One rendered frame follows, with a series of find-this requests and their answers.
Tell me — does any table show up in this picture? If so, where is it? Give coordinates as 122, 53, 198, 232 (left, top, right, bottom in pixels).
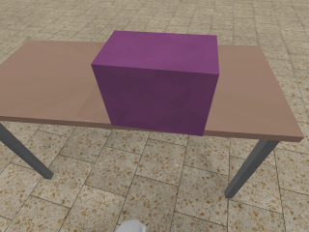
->
0, 40, 304, 199

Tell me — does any carton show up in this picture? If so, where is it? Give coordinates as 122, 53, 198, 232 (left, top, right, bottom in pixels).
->
91, 30, 219, 136

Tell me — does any left robot thigh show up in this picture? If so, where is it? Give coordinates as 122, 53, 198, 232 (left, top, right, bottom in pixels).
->
116, 220, 147, 232

